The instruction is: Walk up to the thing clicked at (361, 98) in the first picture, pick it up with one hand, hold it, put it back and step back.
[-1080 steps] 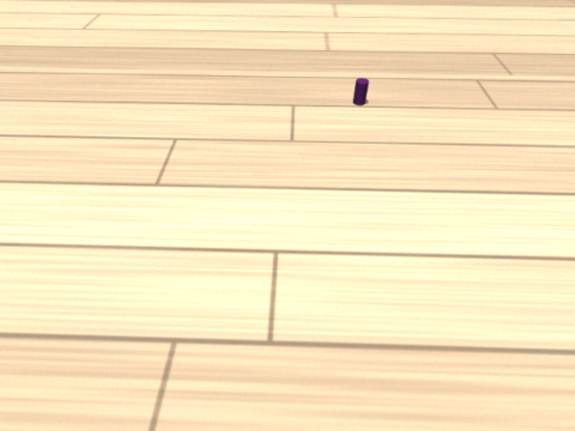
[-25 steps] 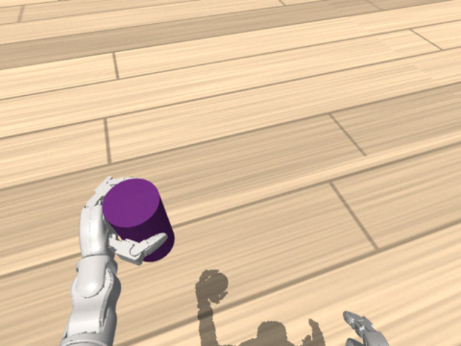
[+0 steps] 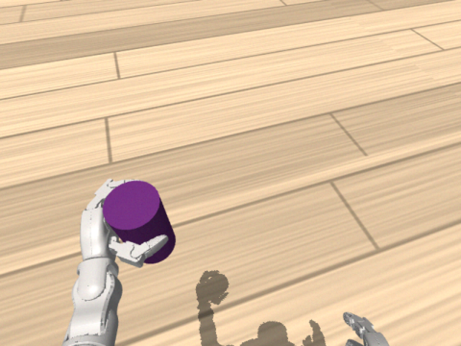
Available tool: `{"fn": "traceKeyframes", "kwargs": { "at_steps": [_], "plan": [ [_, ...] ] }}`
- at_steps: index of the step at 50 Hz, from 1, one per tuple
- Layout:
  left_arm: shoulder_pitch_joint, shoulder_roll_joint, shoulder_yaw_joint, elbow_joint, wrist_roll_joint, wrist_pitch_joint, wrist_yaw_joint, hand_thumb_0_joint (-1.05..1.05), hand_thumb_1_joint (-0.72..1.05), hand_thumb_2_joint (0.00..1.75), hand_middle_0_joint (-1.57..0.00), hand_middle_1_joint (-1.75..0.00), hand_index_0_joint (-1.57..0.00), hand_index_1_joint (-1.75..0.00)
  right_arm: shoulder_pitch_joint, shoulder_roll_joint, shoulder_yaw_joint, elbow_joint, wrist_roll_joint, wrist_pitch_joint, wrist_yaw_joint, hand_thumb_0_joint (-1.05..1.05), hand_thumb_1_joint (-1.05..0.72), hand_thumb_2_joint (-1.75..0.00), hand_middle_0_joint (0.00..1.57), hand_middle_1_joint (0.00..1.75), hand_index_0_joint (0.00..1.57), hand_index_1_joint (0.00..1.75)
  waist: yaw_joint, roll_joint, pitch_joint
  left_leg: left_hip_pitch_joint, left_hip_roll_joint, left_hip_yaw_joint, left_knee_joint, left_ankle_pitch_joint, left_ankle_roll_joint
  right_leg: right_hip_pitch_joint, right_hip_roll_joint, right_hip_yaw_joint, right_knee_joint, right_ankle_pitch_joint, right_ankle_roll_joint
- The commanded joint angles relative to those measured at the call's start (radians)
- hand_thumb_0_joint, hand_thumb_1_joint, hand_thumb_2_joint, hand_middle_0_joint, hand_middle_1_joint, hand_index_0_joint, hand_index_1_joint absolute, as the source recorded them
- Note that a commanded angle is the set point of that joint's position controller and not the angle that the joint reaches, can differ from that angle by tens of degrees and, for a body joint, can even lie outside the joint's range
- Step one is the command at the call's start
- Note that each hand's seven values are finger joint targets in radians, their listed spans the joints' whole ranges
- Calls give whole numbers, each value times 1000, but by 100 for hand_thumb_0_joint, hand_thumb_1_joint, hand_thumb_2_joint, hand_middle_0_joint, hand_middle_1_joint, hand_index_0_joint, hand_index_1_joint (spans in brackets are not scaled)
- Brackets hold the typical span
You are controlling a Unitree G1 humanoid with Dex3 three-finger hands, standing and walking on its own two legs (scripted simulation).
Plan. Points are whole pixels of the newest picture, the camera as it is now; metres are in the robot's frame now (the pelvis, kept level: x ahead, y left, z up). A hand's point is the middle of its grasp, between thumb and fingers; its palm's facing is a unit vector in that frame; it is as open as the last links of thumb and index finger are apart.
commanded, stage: crouch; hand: left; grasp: from the side
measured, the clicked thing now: (144, 225) +0.33 +0.16 +0.03
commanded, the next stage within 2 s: lower in 1.80 s
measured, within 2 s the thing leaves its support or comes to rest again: neither
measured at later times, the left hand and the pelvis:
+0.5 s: hand (149, 258) +0.35 +0.20 -0.16, palm faces +0.24 -0.97 -0.01, open 11.4 cm; pelvis -0.04 +0.00 -0.15, yaw -2 degrees
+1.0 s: hand (156, 284) +0.36 +0.22 -0.38, palm faces +0.24 -0.97 -0.03, open 11.4 cm; pelvis -0.09 +0.00 -0.34, yaw -5 degrees
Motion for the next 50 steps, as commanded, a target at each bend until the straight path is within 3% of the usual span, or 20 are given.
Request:
{"fn": "traceKeyframes", "kwargs": {
  "at_steps": [1,7,10,13,14,17,18,22,25,27,30,31,33,35,36,37,41,42,47,50],
  "plan": [
    [-216,86,54,-113,0,-83,18,0,-4,114,-119,-130,-120,-130,-44,-126,-53,-121,-9,-36,1,0,-89,-91,20,30,20,30,-5,-43,-182,89,-29,11,-82,161,29,-9,17,-12,-96,232,-15],
    [-305,128,97,-8,18,-195,13,0,-1,112,-114,-126,-116,-126,-22,-134,-66,-88,-29,-45,13,0,-89,-91,20,30,20,30,-28,-54,-259,-18,-30,6,48,164,38,-126,11,7,16,248,-13],
    [-343,136,124,84,15,-268,8,0,-6,112,-116,-127,-117,-128,-28,-135,-67,-86,-38,-53,25,0,-90,-91,20,30,20,30,-32,-46,-285,-136,-35,5,149,104,38,-238,9,22,103,192,-15],
    [-374,134,127,163,11,-356,-9,0,-4,112,-118,-129,-119,-129,-26,-150,-71,-79,-49,-60,43,0,-91,-91,20,30,20,30,-36,-5,-395,-224,-30,-17,282,106,36,-404,21,3,256,157,-27],
    [-404,169,151,182,13,-382,-12,0,-4,114,-119,-130,-120,-131,-25,-153,-70,-77,-50,-62,46,0,-90,-91,20,30,20,30,-31,13,-421,-268,-31,-22,326,92,36,-457,23,2,299,136,-30],
    [-443,169,130,220,18,-436,-31,0,-5,115,-119,-129,-119,-130,-22,-166,-70,-78,-56,-60,57,0,-90,-91,20,30,20,30,-45,20,-525,-375,-27,-33,442,82,40,-557,28,10,404,125,-29],
    [-460,197,159,223,10,-449,-39,0,-5,114,-118,-129,-118,-130,-24,-173,-70,-76,-57,-61,60,0,-90,-91,20,30,20,30,-35,44,-546,-406,-26,-38,470,75,37,-595,31,9,443,109,-32],
    [-476,225,203,251,-2,-467,-37,0,-6,117,-119,-131,-120,-132,-26,-196,-71,-73,-62,-42,73,0,-91,-91,20,30,20,30,-14,65,-638,-469,-20,-51,561,111,31,-714,41,-14,565,105,-40],
    [-482,240,227,271,0,-470,-38,0,-2,121,-121,-133,-121,-135,-26,-206,-73,-62,-67,-31,78,0,-92,-91,20,30,20,30,-17,46,-696,-535,-16,-56,644,129,36,-773,46,-18,636,121,-39],
    [-514,234,216,266,4,-475,-53,0,1,122,-121,-134,-122,-136,-21,-210,-75,-50,-73,-23,82,0,-92,-92,20,30,20,30,-34,68,-715,-572,-16,-60,692,114,36,-834,47,-21,686,106,-42],
    [-543,268,254,288,3,-487,-56,0,2,123,-122,-135,-123,-136,-19,-216,-72,-34,-77,-19,88,0,-93,-92,20,30,20,30,-38,20,-741,-672,-14,-64,776,114,41,-875,50,-27,760,115,-39],
    [-562,311,298,293,0,-495,-58,0,2,124,-123,-136,-123,-137,-25,-210,-66,-33,-80,-16,88,0,-93,-92,20,30,20,30,-28,30,-750,-708,-17,-62,804,101,42,-889,51,-22,784,103,-38],
    [-607,285,269,345,5,-501,-69,0,5,126,-123,-137,-124,-138,-27,-212,-64,-22,-86,-15,92,0,-92,-91,20,30,20,30,-58,25,-728,-766,-13,-65,850,49,42,-961,52,-29,824,59,-40],
    [-645,346,305,394,21,-509,-78,0,6,128,-123,-138,-124,-140,-39,-213,-56,-10,-94,-12,91,0,-92,-91,20,30,20,30,-51,47,-687,-832,-10,-61,878,-35,36,-1034,52,-28,858,-25,-45],
    [-680,342,292,398,24,-514,-85,0,4,128,-125,-140,-125,-141,-38,-213,-54,-6,-99,-11,90,0,-92,-91,20,30,20,30,-59,64,-685,-859,-8,-59,900,-75,34,-1060,52,-26,874,-57,-46],
    [-678,333,297,429,23,-516,-91,0,3,129,-125,-140,-125,-141,-39,-216,-54,-3,-103,-11,92,0,-92,-91,20,30,20,30,-66,59,-707,-875,-9,-60,923,-78,33,-1069,53,-33,900,-59,-46],
    [-739,417,349,452,24,-530,-110,0,4,129,-125,-140,-125,-141,-45,-228,-38,-6,-110,-8,94,0,-92,-91,20,30,20,30,-49,90,-751,-930,-10,-46,998,-108,29,-1122,56,-43,981,-94,-47],
    [-756,390,332,482,25,-528,-120,0,2,130,-126,-141,-126,-143,-43,-229,-36,1,-113,-8,94,0,-93,-92,20,30,20,30,-64,100,-735,-949,-10,-45,1021,-120,29,-1159,55,-48,1004,-100,-48],
    [-824,492,393,485,26,-524,-141,0,-3,124,-120,-135,-121,-137,-52,-246,-22,0,-119,-2,87,0,-92,-92,20,30,20,30,-63,128,-731,-1045,-13,-36,1091,-206,27,-1216,58,-62,1082,-166,-48],
    [-842,491,388,506,26,-513,-153,0,-5,122,-119,-133,-119,-135,-60,-257,-13,0,-121,0,83,0,-92,-91,20,30,20,30,-79,131,-692,-1091,-13,-38,1127,-255,27,-1272,60,-78,1117,-200,-48]
  ]
}}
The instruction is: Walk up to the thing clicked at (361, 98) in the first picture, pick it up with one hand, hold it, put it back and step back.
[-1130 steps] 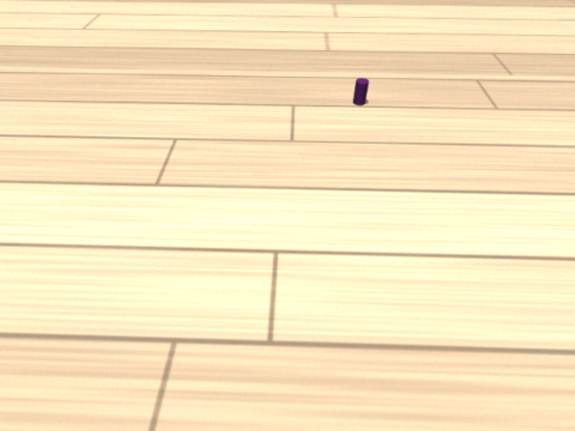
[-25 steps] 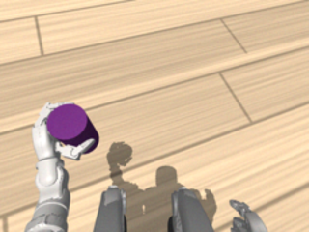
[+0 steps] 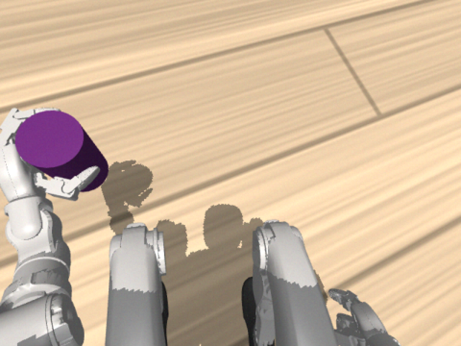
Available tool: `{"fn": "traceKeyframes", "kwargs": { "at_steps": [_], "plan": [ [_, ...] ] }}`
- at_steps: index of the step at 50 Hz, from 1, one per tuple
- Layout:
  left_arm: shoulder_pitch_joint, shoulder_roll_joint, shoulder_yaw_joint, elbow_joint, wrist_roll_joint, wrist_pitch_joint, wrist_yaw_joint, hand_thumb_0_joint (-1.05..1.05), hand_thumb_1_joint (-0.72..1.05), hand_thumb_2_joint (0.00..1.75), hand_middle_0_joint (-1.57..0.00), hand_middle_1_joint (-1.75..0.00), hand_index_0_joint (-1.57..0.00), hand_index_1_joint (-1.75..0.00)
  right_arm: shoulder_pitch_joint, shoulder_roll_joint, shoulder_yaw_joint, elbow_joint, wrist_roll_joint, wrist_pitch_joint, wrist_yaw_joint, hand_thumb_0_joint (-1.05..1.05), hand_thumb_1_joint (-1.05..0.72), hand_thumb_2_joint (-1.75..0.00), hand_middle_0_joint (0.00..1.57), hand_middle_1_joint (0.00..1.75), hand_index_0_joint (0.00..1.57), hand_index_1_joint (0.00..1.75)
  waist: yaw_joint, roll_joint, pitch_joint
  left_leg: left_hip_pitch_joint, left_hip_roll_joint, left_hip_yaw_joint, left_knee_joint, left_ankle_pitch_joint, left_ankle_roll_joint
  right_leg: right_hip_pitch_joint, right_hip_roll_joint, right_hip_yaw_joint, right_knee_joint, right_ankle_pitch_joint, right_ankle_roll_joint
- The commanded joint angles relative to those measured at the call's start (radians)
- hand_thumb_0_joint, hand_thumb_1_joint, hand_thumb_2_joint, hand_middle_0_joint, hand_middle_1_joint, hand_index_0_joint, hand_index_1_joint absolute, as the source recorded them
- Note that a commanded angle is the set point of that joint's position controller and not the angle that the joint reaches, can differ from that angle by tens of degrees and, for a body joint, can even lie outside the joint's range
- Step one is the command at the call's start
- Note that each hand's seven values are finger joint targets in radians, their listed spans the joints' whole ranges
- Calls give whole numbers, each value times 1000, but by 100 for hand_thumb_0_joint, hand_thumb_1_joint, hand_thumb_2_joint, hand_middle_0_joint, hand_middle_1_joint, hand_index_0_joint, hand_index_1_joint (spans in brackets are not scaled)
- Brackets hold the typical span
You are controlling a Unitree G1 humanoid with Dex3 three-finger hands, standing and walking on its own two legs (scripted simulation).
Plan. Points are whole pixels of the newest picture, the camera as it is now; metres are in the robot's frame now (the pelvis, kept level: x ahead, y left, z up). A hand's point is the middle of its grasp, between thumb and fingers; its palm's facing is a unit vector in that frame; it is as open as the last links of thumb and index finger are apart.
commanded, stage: crouch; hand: left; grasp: from the side
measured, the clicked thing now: (70, 156) +0.43 +0.26 -0.06
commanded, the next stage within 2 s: lower in 0.80 s
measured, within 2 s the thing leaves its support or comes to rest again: neither
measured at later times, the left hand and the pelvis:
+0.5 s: hand (78, 169) +0.44 +0.27 -0.14, palm faces +0.32 -0.95 -0.02, open 11.4 cm; pelvis +0.00 +0.00 -0.08, yaw -3 degrees
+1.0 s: hand (85, 177) +0.44 +0.28 -0.19, palm faces +0.31 -0.95 -0.02, open 11.4 cm; pelvis +0.00 +0.01 -0.10, yaw -6 degrees
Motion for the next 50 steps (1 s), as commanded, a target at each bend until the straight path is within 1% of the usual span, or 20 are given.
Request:
{"fn": "traceKeyframes", "kwargs": {
  "at_steps": [1,5,6,10,13,14,16,17,19,20,24,25,27,28,33,36,38,42,44,50],
  "plan": [
    [-317,254,42,-190,-10,-68,-16,0,-2,121,-118,-132,-118,-133,99,-217,-54,-62,-8,-12,-13,0,-92,-91,20,30,20,30,-2,187,-615,437,-23,67,-205,9,37,227,24,-67,-215,98,-50],
    [-289,258,49,-178,-19,-55,-33,0,-2,118,-116,-130,-117,-131,96,-228,-41,-62,-13,-7,-16,0,-92,-91,20,30,20,30,-2,190,-612,400,-24,66,-147,31,39,198,27,-77,-165,122,-50],
    [-263,272,64,-175,-23,-52,-34,0,-2,117,-115,-129,-116,-130,87,-232,-38,-64,-13,-7,-19,0,-92,-91,20,30,20,30,10,193,-604,385,-25,66,-137,34,39,190,27,-78,-150,124,-50],
    [-267,294,87,-180,-31,-49,-32,0,-2,117,-114,-128,-115,-129,99,-239,-18,-55,-20,4,-17,0,-92,-91,20,30,20,30,-9,171,-576,325,-23,54,-85,47,41,186,33,-88,-117,146,-46],
    [-261,314,97,-186,-36,-54,-33,0,-2,115,-113,-126,-114,-127,87,-242,-7,-53,-25,9,-17,0,-92,-91,20,30,20,30,-7,170,-562,289,-21,55,-54,46,42,188,38,-88,-100,146,-43],
    [-261,297,75,-173,-33,-53,-37,0,-2,115,-113,-126,-114,-127,79,-242,-5,-58,-25,8,-16,0,-92,-91,20,30,20,30,-18,164,-534,268,-21,52,-50,25,43,169,40,-92,-98,128,-44],
    [-253,309,77,-181,-29,-58,-45,0,1,116,-113,-126,-114,-127,81,-250,1,-48,-35,10,-14,0,-91,-91,20,30,20,30,-24,184,-533,272,-18,46,-33,27,41,169,42,-100,-84,136,-43],
    [-221,316,93,-156,-34,-56,-48,0,0,115,-112,-126,-113,-126,76,-254,1,-50,-34,10,-14,0,-92,-91,20,30,20,30,-15,166,-528,265,-17,48,-22,32,42,169,47,-100,-80,136,-42],
    [-271,326,84,-214,-43,-65,-56,0,0,115,-114,-127,-115,-128,81,-258,10,-46,-41,13,-12,0,-92,-91,20,30,20,30,-26,194,-546,266,-15,42,-4,47,40,180,47,-102,-63,158,-42],
    [-229,326,96,-175,-46,-58,-56,0,2,116,-114,-127,-115,-128,77,-261,12,-42,-42,12,-10,0,-92,-91,20,30,20,30,-22,177,-537,254,-15,41,6,62,41,187,49,-105,-55,168,-40],
    [-202,341,104,-178,-46,-64,-59,0,4,117,-114,-128,-116,-128,74,-275,23,-39,-55,17,-6,0,-92,-91,20,30,20,30,-27,200,-525,267,-10,25,30,97,37,174,52,-121,-21,202,-41],
    [-204,336,100,-183,-48,-67,-58,0,4,118,-116,-128,-117,-129,64,-272,26,-44,-55,18,-4,0,-92,-91,20,30,20,30,-18,195,-519,262,-9,22,33,97,35,158,56,-124,-14,197,-43],
    [-206,328,95,-189,-55,-71,-64,0,4,119,-116,-130,-118,-130,61,-281,29,-43,-60,23,0,0,-92,-91,20,30,20,30,-32,217,-502,261,-8,17,39,86,34,155,56,-131,-5,197,-43],
    [-183,340,113,-181,-58,-70,-64,0,4,118,-117,-130,-118,-130,56,-283,29,-47,-61,22,2,0,-92,-91,20,30,20,30,-20,210,-500,257,-8,16,42,84,33,149,58,-133,-5,193,-43],
    [-186,341,109,-209,-67,-77,-63,0,4,119,-118,-131,-120,-132,51,-297,40,-45,-73,31,5,0,-92,-91,20,30,20,30,-35,224,-506,257,-4,6,75,120,32,170,61,-137,16,232,-40],
    [-166,365,114,-194,-53,-77,-55,0,5,120,-118,-131,-119,-131,41,-301,48,-44,-81,34,8,0,-92,-91,20,30,20,30,-36,231,-483,246,-1,-2,81,116,31,160,64,-146,28,228,-40],
    [-175,345,98,-205,-53,-83,-54,0,5,119,-119,-131,-120,-132,29,-308,51,-52,-86,38,11,0,-93,-91,20,30,20,30,-50,240,-471,259,0,-11,80,96,27,134,62,-156,34,213,-41],
    [-155,373,111,-212,-57,-87,-50,0,8,119,-118,-130,-119,-131,15,-315,59,-55,-89,40,12,0,-92,-91,20,30,20,30,-38,244,-472,260,2,-12,94,116,27,142,67,-158,43,227,-41],
    [-166,377,111,-208,-58,-90,-48,0,8,119,-119,-131,-121,-131,15,-321,66,-58,-94,42,13,0,-92,-91,20,30,20,30,-51,254,-463,255,2,-17,98,104,26,146,67,-162,44,224,-40],
    [-129,353,97,-95,-66,-107,-36,0,-2,114,-121,-133,-124,-132,-17,-325,101,-76,-103,39,21,0,-93,-91,20,30,20,30,-79,200,-379,199,3,-33,118,46,30,127,74,-183,44,184,-37]
  ]
}}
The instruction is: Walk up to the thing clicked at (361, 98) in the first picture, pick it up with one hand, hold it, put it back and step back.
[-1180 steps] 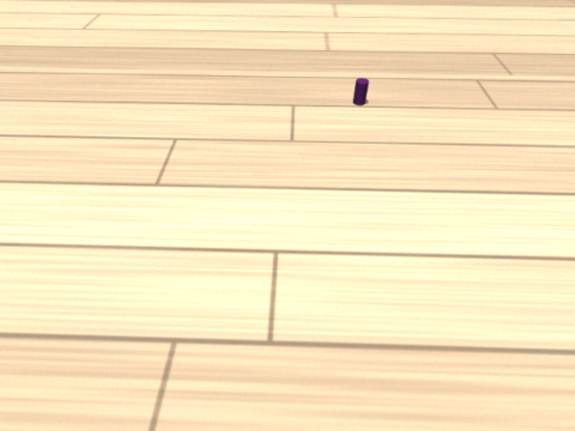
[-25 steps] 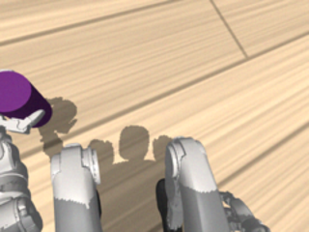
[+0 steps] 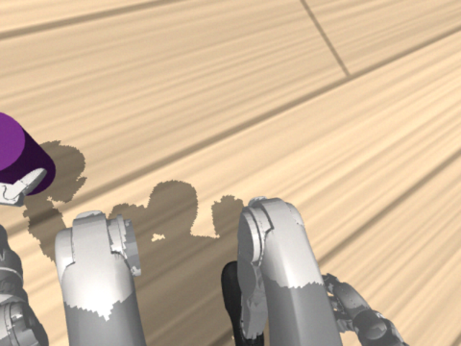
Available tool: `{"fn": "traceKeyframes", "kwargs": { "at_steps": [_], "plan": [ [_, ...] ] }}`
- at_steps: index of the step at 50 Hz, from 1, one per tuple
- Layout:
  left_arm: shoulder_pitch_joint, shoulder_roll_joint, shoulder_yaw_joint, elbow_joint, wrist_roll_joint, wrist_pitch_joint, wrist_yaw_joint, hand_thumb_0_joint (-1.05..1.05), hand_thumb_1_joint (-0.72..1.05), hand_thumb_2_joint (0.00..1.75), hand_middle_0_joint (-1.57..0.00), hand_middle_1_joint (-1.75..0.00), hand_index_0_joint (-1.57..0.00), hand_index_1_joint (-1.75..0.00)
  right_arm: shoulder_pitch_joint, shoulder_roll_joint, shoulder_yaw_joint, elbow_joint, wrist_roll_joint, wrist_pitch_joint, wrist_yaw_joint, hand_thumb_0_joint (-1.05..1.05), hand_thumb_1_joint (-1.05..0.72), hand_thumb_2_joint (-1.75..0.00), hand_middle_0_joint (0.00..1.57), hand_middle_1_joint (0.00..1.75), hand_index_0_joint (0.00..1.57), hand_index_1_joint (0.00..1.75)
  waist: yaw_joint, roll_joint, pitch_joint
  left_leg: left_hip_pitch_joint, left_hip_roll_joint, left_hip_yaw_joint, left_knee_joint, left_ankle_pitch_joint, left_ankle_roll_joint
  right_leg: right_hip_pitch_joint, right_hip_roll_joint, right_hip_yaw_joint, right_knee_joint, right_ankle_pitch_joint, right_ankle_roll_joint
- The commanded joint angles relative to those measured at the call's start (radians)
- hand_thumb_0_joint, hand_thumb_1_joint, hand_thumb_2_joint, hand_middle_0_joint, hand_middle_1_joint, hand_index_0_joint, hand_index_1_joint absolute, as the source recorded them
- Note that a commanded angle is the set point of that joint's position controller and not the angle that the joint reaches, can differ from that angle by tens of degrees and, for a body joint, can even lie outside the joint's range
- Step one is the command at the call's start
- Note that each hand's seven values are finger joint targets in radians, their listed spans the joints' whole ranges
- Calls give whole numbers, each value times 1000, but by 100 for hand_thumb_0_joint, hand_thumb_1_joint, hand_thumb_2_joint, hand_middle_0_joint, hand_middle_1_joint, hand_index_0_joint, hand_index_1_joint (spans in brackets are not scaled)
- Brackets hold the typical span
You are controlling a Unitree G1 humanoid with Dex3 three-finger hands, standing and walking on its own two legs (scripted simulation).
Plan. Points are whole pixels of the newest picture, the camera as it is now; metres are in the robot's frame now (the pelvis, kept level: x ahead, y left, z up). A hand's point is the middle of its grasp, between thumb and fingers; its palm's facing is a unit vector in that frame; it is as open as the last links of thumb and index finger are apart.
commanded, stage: lower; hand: left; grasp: from the side
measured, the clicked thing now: (10, 159) +0.41 +0.31 -0.11
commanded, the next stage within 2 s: loosen in 1.66 s
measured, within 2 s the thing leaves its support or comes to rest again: rests again in 1.48 s
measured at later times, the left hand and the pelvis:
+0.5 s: hand (18, 163) +0.41 +0.31 -0.15, palm faces +0.41 -0.91 +0.00, open 11.3 cm; pelvis -0.01 +0.01 -0.01, yaw -3 degrees
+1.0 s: hand (25, 166) +0.42 +0.31 -0.17, palm faces +0.43 -0.90 +0.00, open 11.3 cm; pelvis -0.01 +0.01 -0.02, yaw -5 degrees
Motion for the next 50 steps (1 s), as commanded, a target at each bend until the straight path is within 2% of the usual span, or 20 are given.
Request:
{"fn": "traceKeyframes", "kwargs": {
  "at_steps": [1,3,6,12,19,20,21,23,25,26,31,32,34,35,36,37,39,40,41,50],
  "plan": [
    [-185,201,13,-87,-21,-90,12,0,-1,114,-121,-133,-123,-132,78,-273,-57,-53,-14,-6,-7,0,-92,-91,20,30,20,30,-34,261,-577,386,15,103,-242,92,48,297,26,-106,-241,197,-60],
    [-208,261,33,-84,-8,-111,20,0,0,113,-120,-131,-122,-131,58,-280,-47,-55,-23,-6,-8,0,-92,-91,20,30,20,30,-29,273,-577,394,19,103,-233,89,48,295,30,-104,-239,192,-60],
    [-202,265,35,-51,-11,-136,24,0,1,113,-120,-131,-122,-131,50,-288,-24,-63,-37,-10,-6,0,-93,-91,20,30,20,30,-43,284,-581,412,22,97,-218,103,47,322,33,-109,-235,213,-57],
    [-229,340,59,-12,0,-185,34,0,2,110,-118,-128,-121,-127,15,-314,17,-73,-64,-9,-5,0,-93,-91,20,30,20,30,-65,330,-544,427,31,74,-216,100,37,320,38,-129,-215,212,-59],
    [-201,361,63,37,-4,-212,34,0,-2,109,-117,-127,-120,-127,-4,-343,50,-86,-89,-10,-3,0,-94,-91,20,30,20,30,-81,371,-530,478,36,52,-212,143,25,332,40,-153,-196,252,-58],
    [-205,354,45,49,-1,-214,32,0,0,108,-116,-126,-119,-125,-10,-340,58,-87,-90,-10,-1,0,-93,-91,20,30,20,30,-88,373,-516,458,34,52,-207,131,27,334,40,-153,-199,248,-58],
    [-193,365,58,51,-3,-216,33,0,2,109,-116,-126,-118,-125,-15,-348,57,-87,-93,-12,-2,0,-93,-91,20,30,20,30,-84,363,-502,455,35,51,-205,135,28,333,40,-154,-198,254,-58],
    [-212,356,40,55,-4,-220,37,0,1,110,-118,-127,-120,-127,-18,-348,70,-88,-98,-12,-1,0,-93,-91,20,30,20,30,-101,358,-501,457,36,44,-196,138,29,343,42,-158,-198,262,-54],
    [-210,371,56,50,-12,-227,42,0,0,110,-117,-127,-119,-126,-21,-362,72,-93,-102,-13,-2,0,-93,-91,20,30,20,30,-102,366,-507,483,38,39,-195,157,27,350,43,-164,-197,275,-53],
    [-224,371,44,50,-11,-232,44,0,0,108,-116,-126,-118,-125,-28,-359,80,-94,-103,-14,0,0,-93,-91,20,30,20,30,-106,379,-495,472,37,36,-197,147,25,347,43,-166,-193,269,-54],
    [-223,406,56,83,-1,-249,65,0,1,109,-115,-125,-118,-125,-53,-366,99,-106,-113,-11,0,0,-92,-91,20,30,20,30,-116,358,-452,439,39,26,-194,108,28,346,46,-179,-196,244,-51],
    [-222,393,46,81,-3,-253,64,0,0,109,-116,-126,-118,-125,-61,-367,99,-115,-114,-13,0,0,-92,-91,20,30,20,30,-115,349,-453,446,41,26,-192,103,29,343,47,-180,-199,240,-50],
    [-197,413,61,106,1,-256,66,0,0,110,-116,-126,-118,-125,-57,-374,103,-106,-121,-10,-1,0,-92,-91,20,30,20,30,-114,365,-463,468,43,26,-185,133,26,357,50,-177,-194,265,-50],
    [-213,400,40,104,1,-259,66,0,2,110,-115,-125,-117,-125,-70,-371,111,-112,-123,-12,-1,0,-92,-91,20,30,20,30,-125,357,-445,452,43,22,-182,122,28,351,51,-181,-194,258,-49],
    [-204,417,62,117,3,-259,74,0,1,111,-116,-126,-118,-126,-53,-374,113,-110,-126,-10,-1,0,-92,-91,20,30,20,30,-123,353,-454,457,44,21,-184,134,27,372,52,-183,-196,269,-49],
    [-215,420,56,107,2,-264,77,0,1,110,-117,-126,-119,-125,-71,-376,115,-113,-124,-10,-2,0,-92,-91,20,30,20,30,-120,365,-438,456,45,15,-194,123,24,352,51,-188,-190,257,-51],
    [-224,410,39,123,8,-268,81,0,0,110,-115,-125,-117,-124,-78,-379,123,-120,-128,-9,0,0,-92,-91,20,30,20,30,-134,375,-421,459,46,10,-197,117,23,348,53,-195,-186,254,-50],
    [-208,415,51,138,9,-269,86,0,3,111,-115,-125,-117,-125,-74,-383,122,-120,-131,-8,0,0,-92,-91,20,30,20,30,-140,367,-426,466,47,6,-196,128,22,351,53,-200,-188,262,-49],
    [-215,432,49,133,12,-272,88,0,2,110,-116,-125,-118,-125,-80,-383,126,-122,-130,-8,1,0,-92,-91,20,30,20,30,-133,357,-416,445,47,7,-194,106,25,347,54,-199,-189,245,-50],
    [-212,445,46,169,18,-290,104,0,3,110,-113,-124,-115,-123,-92,-392,147,-134,-143,-8,1,0,-91,-90,20,30,20,30,-146,369,-396,451,49,-4,-195,98,23,358,62,-215,-190,245,-47]
  ]
}}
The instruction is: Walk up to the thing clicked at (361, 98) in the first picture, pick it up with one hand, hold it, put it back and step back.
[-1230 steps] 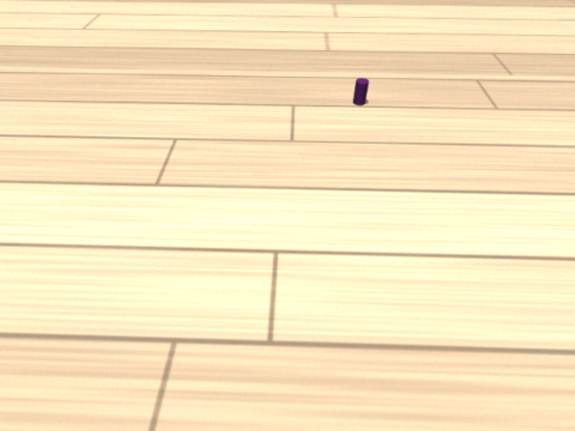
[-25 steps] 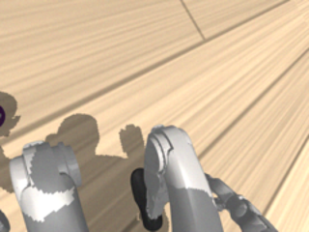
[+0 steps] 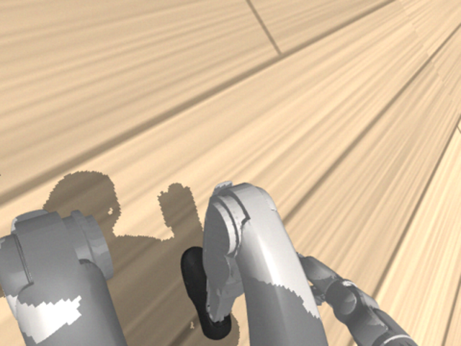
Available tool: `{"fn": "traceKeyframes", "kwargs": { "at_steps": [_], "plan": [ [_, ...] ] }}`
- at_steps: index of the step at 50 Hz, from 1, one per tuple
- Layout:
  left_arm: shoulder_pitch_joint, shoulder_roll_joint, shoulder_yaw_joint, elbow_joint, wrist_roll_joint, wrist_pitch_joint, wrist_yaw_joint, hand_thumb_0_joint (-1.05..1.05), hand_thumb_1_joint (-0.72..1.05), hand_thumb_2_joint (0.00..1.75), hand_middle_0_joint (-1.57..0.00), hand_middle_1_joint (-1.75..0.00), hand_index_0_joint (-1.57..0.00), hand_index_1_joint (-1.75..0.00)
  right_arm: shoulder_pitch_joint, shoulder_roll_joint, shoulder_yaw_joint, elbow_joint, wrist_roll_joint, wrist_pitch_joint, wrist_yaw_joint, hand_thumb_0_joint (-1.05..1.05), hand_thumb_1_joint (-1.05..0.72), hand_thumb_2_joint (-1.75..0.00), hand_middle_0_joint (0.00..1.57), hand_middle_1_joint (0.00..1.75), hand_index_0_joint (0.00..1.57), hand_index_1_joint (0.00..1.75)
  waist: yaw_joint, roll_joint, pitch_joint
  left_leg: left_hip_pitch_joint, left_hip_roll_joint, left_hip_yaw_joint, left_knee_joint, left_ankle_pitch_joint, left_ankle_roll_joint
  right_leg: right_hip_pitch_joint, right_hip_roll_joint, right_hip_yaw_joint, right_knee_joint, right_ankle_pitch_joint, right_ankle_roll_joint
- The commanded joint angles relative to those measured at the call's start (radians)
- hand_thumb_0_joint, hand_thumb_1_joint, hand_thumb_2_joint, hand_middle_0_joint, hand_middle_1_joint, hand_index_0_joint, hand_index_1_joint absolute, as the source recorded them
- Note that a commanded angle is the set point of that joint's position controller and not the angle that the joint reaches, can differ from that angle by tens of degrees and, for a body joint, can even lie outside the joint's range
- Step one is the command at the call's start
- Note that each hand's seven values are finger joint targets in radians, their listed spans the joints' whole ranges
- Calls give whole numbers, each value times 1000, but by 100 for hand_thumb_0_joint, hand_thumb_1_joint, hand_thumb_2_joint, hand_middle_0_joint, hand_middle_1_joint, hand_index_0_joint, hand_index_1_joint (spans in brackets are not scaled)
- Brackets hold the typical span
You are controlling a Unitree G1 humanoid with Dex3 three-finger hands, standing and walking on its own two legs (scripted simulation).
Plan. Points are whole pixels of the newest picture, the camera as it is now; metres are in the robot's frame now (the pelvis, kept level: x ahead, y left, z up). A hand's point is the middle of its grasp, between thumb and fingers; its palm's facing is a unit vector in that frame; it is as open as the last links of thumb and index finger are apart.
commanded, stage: lower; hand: left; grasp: from the side
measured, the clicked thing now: out of the picture +0.41 +0.33 -0.18
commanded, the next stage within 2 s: loosen in 0.66 s
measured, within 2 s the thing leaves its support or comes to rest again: rests again in 0.48 s
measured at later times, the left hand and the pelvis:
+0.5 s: hand out of the picture +0.40 +0.33 -0.17, palm faces +0.51 -0.86 +0.00, open 11.3 cm; pelvis +0.00 +0.01 +0.00, yaw -1 degrees
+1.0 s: hand out of the picture +0.40 +0.33 -0.18, palm faces +0.51 -0.86 +0.01, open 12.0 cm; pelvis -0.01 +0.01 +0.00, yaw -2 degrees
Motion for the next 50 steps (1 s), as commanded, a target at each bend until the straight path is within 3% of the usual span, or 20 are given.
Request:
{"fn": "traceKeyframes", "kwargs": {
  "at_steps": [1,14,17,21,24,26,27,29,30,32,34,36,37,38,44,45,46,48,49,50],
  "plan": [
    [-167,213,2,-132,3,-82,9,0,4,110,-114,-124,-116,-123,37,-344,-109,-24,-13,10,-13,0,-91,-90,20,30,20,30,-67,523,-588,403,55,120,-297,114,14,265,17,-128,-193,213,-80],
    [-181,230,-10,-113,16,-106,42,0,8,113,-113,-123,-115,-123,14,-355,-89,-34,-23,11,-12,0,-91,-90,20,30,20,30,-87,541,-542,417,64,97,-304,125,10,252,23,-149,-183,222,-80],
    [-169,233,4,-93,13,-110,50,0,7,114,-115,-124,-116,-125,20,-357,-85,-37,-27,14,-11,0,-90,-90,20,30,20,30,-89,527,-543,419,65,94,-302,123,10,266,25,-154,-189,220,-77],
    [-179,222,-18,-106,13,-122,51,0,9,115,-116,-125,-117,-125,0,-357,-79,-51,-28,11,-9,0,-90,-90,20,30,20,30,-96,520,-528,413,66,90,-302,100,13,256,27,-159,-192,208,-75],
    [-158,253,5,-91,16,-125,56,0,8,115,-115,-125,-117,-125,2,-362,-77,-45,-32,10,-11,0,-90,-90,20,30,20,30,-89,521,-529,419,69,86,-299,118,12,262,28,-158,-188,219,-75],
    [-158,237,-6,-86,10,-128,56,0,8,114,-115,-123,-116,-124,0,-358,-72,-50,-31,11,-10,0,-90,-90,20,30,20,30,-94,522,-526,414,69,85,-298,114,12,261,30,-161,-187,217,-77],
    [-146,246,8,-78,9,-128,59,0,9,115,-115,-123,-116,-124,-1,-361,-73,-49,-32,11,-11,0,-90,-90,20,30,20,30,-87,517,-524,413,68,87,-295,114,13,267,31,-161,-191,217,-75],
    [-165,224,-23,-94,8,-134,57,0,9,115,-114,-123,-115,-123,-12,-354,-65,-59,-31,6,-10,0,-90,-90,20,30,20,30,-94,510,-515,396,68,87,-292,97,17,262,34,-161,-193,208,-76],
    [-137,236,5,-80,6,-133,60,0,11,116,-115,-124,-117,-125,-3,-363,-74,-50,-33,8,-12,0,-90,-90,20,30,20,30,-90,509,-537,421,69,85,-290,124,14,276,34,-164,-192,229,-74],
    [-139,236,-7,-76,11,-132,60,0,11,115,-114,-123,-115,-123,-3,-360,-66,-50,-35,9,-13,0,-90,-90,20,30,20,30,-92,520,-521,422,72,82,-294,136,11,276,33,-163,-187,233,-76],
    [-127,259,14,-96,8,-137,66,0,12,116,-114,-123,-115,-123,-2,-361,-66,-52,-38,10,-15,0,-90,-90,20,30,20,30,-80,520,-546,439,73,82,-289,164,11,290,36,-164,-188,254,-76],
    [-151,226,-17,-80,10,-137,63,0,10,116,-115,-123,-116,-124,-16,-358,-59,-61,-38,11,-13,0,-90,-90,20,30,20,30,-100,521,-515,420,73,77,-297,134,10,274,36,-171,-188,232,-76],
    [-130,236,-2,-76,13,-135,65,0,12,116,-114,-123,-115,-124,-19,-366,-67,-61,-38,11,-14,0,-90,-90,20,30,20,30,-91,518,-512,430,75,73,-301,133,8,263,34,-173,-185,229,-76],
    [-132,260,3,-75,14,-133,66,0,4,108,-118,-120,-120,-120,-17,-367,-65,-59,-35,12,-15,0,-91,-90,20,30,20,30,-88,528,-499,420,77,74,-303,109,9,252,35,-171,-188,208,-78],
    [-145,238,-12,-75,13,-136,62,0,-33,60,-78,-72,-80,-72,-18,-367,-64,-61,-39,13,-15,0,-91,-90,20,30,20,30,-102,525,-483,423,78,65,-310,93,8,247,33,-176,-184,201,-75],
    [-144,247,-8,-89,10,-138,61,0,-39,52,-70,-64,-72,-64,-19,-370,-67,-61,-38,11,-14,0,-92,-90,20,30,20,30,-94,521,-493,418,76,67,-306,90,10,242,34,-173,-186,201,-76],
    [-160,225,-35,-93,11,-140,58,0,-44,44,-62,-56,-64,-56,-24,-362,-61,-68,-38,9,-13,0,-92,-90,20,30,20,30,-107,518,-488,416,75,69,-302,88,13,247,35,-172,-187,201,-76],
    [-133,261,-4,-76,7,-136,62,0,-53,30,-53,-43,-53,-43,-14,-364,-63,-60,-35,8,-15,0,-92,-90,20,30,20,30,-89,506,-502,403,72,79,-290,101,17,261,38,-168,-195,212,-75],
    [-141,224,-24,-75,2,-134,57,0,-55,26,-50,-39,-50,-39,-21,-360,-60,-64,-35,7,-15,0,-92,-90,20,30,20,30,-99,499,-500,407,73,75,-290,106,16,268,37,-169,-197,218,-74],
    [-138,237,-14,-69,2,-133,58,0,-59,23,-47,-35,-47,-36,-14,-363,-60,-62,-36,7,-15,0,-92,-90,20,30,20,30,-98,502,-501,406,73,73,-292,105,16,265,39,-172,-195,216,-75]
  ]
}}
